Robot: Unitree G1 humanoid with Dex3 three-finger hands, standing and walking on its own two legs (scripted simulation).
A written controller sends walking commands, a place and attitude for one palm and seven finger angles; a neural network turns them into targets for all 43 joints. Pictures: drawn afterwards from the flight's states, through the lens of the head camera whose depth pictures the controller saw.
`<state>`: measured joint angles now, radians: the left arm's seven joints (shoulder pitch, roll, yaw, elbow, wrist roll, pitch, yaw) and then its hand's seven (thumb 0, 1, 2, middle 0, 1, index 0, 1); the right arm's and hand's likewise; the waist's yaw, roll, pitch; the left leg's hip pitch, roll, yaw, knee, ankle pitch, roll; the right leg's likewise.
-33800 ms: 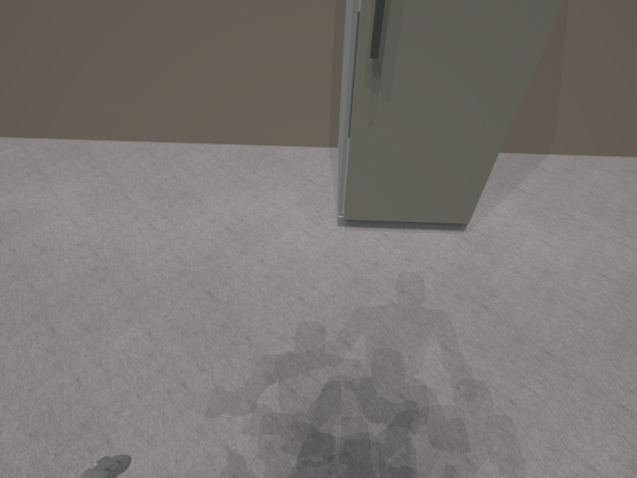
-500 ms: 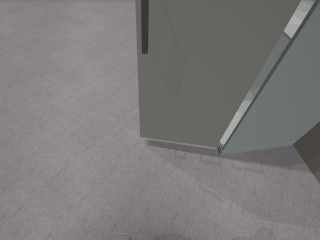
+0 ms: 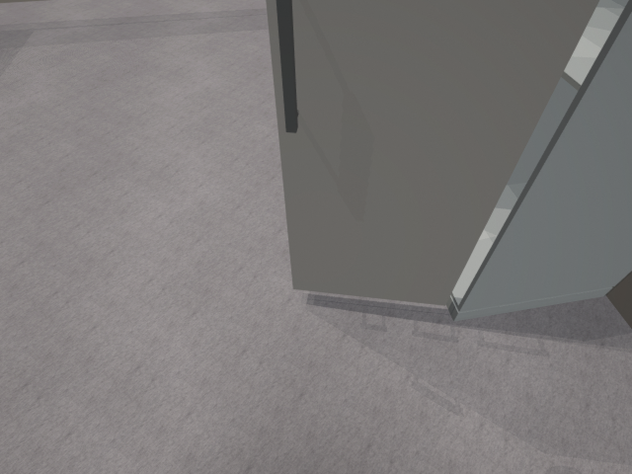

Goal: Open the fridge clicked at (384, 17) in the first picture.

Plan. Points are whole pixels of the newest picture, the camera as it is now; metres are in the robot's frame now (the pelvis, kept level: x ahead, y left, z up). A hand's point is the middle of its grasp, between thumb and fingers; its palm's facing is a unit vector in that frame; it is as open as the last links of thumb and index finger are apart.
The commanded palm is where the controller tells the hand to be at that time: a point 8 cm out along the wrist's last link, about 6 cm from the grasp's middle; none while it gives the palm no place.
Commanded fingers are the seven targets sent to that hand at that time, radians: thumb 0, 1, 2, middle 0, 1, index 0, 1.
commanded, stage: let the arm hang, fingers relaxed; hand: left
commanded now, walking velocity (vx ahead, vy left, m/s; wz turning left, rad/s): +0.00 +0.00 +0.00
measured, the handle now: (290, 58) +0.75 +0.09 +0.16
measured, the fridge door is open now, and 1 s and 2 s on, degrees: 73 73 73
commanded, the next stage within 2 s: look to check the result in 0.24 s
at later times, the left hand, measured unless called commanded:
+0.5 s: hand out of the picture +0.10 +0.24 -0.15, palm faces -0.04 -0.94 -0.33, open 7.4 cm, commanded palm none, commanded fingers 0.00 0.90 0.90 -0.20 -0.30 -0.20 -0.30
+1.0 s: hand out of the picture +0.12 +0.22 -0.15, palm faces -0.04 -0.94 -0.33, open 7.4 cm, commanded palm none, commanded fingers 0.00 0.90 0.90 -0.20 -0.30 -0.20 -0.30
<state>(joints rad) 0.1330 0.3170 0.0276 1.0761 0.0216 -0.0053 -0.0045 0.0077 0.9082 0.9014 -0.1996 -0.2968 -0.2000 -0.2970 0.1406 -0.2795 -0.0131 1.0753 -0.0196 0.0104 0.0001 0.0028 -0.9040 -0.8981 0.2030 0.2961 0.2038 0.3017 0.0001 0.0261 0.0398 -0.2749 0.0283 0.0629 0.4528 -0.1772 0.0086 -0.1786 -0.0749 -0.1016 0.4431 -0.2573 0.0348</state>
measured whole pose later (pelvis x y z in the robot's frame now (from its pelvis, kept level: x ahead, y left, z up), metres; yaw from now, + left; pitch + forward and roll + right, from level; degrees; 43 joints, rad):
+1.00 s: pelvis +0.04 -0.02 +0.01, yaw -1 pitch +0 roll +0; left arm 0.10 0.33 0.01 1.12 0.02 -0.02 -0.01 0.01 0.90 0.90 -0.20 -0.30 -0.20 -0.30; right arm 0.08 -0.33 0.00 1.12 -0.01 0.00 -0.01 0.00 -0.90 -0.90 0.20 0.30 0.20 0.30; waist -0.01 0.00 0.04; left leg -0.15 0.05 0.07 0.32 -0.17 -0.03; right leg -0.05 -0.04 -0.10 0.30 -0.24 0.01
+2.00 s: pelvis +0.03 -0.02 +0.01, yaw -1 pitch -1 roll +0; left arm 0.12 0.33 0.01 1.13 0.01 -0.02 -0.01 0.01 0.90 0.90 -0.20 -0.30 -0.20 -0.30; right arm 0.10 -0.33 0.00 1.13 -0.01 0.00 -0.01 0.00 -0.90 -0.90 0.20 0.30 0.20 0.30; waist -0.01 0.00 0.04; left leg -0.14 0.05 0.08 0.30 -0.15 -0.02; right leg -0.04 -0.04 -0.09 0.28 -0.22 0.02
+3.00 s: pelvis +0.03 -0.02 +0.01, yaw -1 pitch +0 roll +0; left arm 0.11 0.33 0.01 1.13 0.02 -0.02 -0.01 0.01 0.90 0.90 -0.20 -0.30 -0.20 -0.30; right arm 0.09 -0.34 0.00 1.13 -0.01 0.00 -0.01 0.00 -0.90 -0.90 0.20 0.30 0.20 0.30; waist -0.01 0.00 0.05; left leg -0.13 0.05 0.08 0.29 -0.15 -0.02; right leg -0.04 -0.04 -0.09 0.27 -0.22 0.02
